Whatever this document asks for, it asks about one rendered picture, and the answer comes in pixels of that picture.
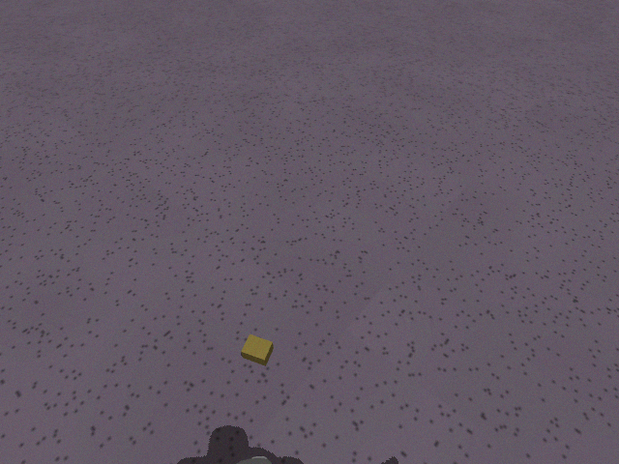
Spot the small box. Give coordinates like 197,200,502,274
241,334,274,366

